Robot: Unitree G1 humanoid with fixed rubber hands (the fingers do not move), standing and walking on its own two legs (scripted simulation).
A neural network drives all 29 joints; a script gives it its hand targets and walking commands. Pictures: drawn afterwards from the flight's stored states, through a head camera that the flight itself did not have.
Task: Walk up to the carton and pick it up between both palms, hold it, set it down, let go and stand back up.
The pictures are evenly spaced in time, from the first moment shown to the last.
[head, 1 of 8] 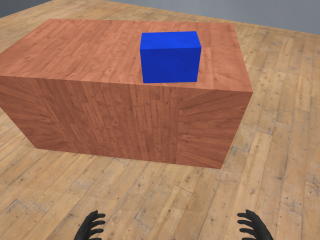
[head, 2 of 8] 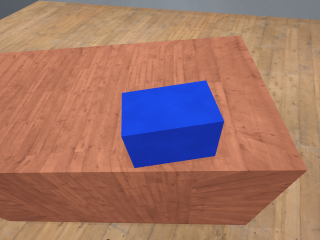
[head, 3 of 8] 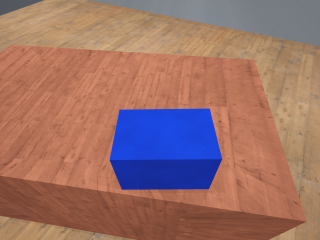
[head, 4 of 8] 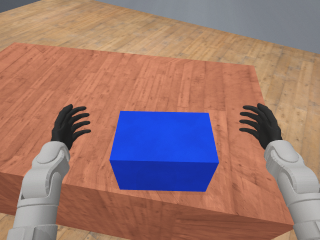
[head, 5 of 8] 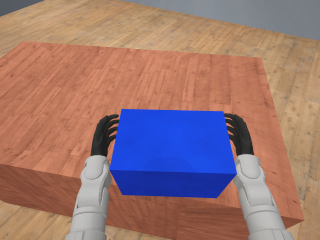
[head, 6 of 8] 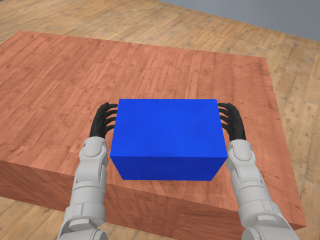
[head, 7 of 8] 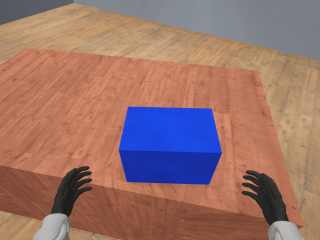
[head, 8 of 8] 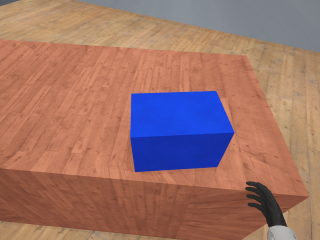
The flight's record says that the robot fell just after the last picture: no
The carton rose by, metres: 0.16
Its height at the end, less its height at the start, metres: +0.00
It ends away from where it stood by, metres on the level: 0.02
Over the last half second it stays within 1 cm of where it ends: yes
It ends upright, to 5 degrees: yes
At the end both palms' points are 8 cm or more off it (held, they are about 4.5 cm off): yes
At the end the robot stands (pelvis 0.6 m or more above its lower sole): yes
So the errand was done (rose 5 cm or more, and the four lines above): yes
